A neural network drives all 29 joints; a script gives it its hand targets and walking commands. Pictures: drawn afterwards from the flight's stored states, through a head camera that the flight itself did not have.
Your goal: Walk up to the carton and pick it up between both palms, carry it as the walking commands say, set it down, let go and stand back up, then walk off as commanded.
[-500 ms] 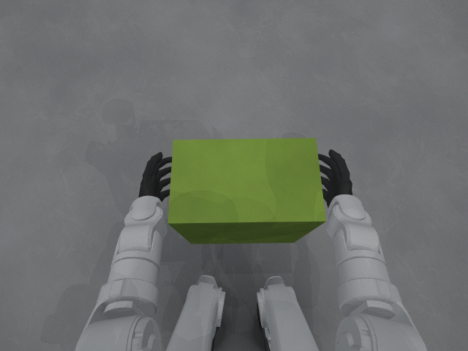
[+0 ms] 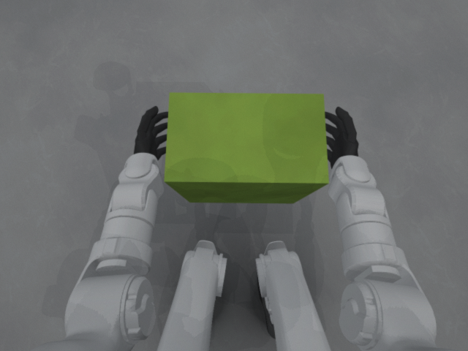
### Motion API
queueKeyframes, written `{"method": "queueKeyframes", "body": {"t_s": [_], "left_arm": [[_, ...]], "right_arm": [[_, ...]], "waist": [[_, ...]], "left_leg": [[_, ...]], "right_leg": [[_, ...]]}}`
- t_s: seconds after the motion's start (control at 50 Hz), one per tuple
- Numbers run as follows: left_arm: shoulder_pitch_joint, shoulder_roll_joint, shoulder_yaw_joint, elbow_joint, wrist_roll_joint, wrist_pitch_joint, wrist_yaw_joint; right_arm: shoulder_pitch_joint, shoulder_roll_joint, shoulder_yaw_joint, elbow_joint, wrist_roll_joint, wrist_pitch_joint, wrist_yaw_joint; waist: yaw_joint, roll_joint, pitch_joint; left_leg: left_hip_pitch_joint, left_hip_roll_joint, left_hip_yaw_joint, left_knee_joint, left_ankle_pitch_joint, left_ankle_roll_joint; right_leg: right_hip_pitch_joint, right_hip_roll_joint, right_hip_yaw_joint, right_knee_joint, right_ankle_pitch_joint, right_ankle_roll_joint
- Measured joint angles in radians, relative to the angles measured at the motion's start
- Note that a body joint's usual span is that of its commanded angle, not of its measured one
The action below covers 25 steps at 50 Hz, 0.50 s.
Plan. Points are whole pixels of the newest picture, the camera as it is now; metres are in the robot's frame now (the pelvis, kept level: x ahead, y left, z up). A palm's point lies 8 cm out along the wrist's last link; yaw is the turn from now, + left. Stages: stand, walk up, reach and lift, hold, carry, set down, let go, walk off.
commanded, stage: set down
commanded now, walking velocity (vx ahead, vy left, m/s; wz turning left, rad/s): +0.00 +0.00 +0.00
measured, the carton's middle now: (243, 158) +0.46 +0.00 -0.15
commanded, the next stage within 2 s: none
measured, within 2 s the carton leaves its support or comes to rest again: neither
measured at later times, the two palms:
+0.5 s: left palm (160, 152) +0.47 +0.17 -0.17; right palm (324, 151) +0.48 -0.16 -0.17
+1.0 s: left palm (171, 160) +0.49 +0.17 -0.28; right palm (310, 160) +0.49 -0.16 -0.28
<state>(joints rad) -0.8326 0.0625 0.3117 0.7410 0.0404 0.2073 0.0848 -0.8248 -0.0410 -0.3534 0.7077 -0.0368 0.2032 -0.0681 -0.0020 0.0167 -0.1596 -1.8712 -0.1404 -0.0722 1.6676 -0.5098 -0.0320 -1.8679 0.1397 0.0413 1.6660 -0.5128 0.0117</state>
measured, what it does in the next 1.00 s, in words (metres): lowers itself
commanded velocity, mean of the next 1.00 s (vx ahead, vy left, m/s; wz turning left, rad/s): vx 0.00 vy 0.00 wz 0.00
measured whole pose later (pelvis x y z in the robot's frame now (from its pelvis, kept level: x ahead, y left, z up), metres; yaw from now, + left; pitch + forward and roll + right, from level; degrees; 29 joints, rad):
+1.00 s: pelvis -0.04 +0.00 -0.13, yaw +1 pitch +27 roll +1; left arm -1.29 0.25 0.22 0.71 -0.12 0.28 0.15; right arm -1.28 -0.24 -0.26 0.68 0.12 0.27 -0.13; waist 0.00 0.00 0.53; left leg -2.04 -0.15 -0.02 2.12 -0.56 -0.06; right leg -2.04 0.15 0.01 2.13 -0.53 0.02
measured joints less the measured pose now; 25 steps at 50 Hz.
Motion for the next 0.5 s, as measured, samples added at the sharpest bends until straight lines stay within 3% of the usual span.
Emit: {"method": "queueKeyframes", "body": {"t_s": [0.14,0.34,0.5], "left_arm": [[-0.085,0.011,0.001,0.015,-0.007,0.024,0.017],[-0.17,0.024,0.043,0.055,0.018,0.041,0.01],[-0.176,0.047,-0.009,0.013,-0.029,0.019,0.031]], "right_arm": [[-0.077,-0.037,-0.01,0.025,0.022,0.013,0.012],[-0.166,-0.05,-0.045,0.067,-0.021,0.031,0.019],[-0.191,-0.067,-0.017,0.04,0.016,0.011,0.014]], "waist": [[0.002,0.002,0.038],[0.01,-0.002,0.056],[0.001,0.0,0.103]], "left_leg": [[-0.066,-0.005,0.016,0.073,-0.002,0.004],[-0.159,-0.01,0.026,0.149,-0.015,0.003],[-0.23,-0.022,0.016,0.21,-0.024,-0.007]], "right_leg": [[-0.066,0.004,0.006,0.075,-0.004,0.013],[-0.158,0.006,0.005,0.154,-0.019,0.019],[-0.224,0.0,-0.015,0.212,-0.032,0.015]]}}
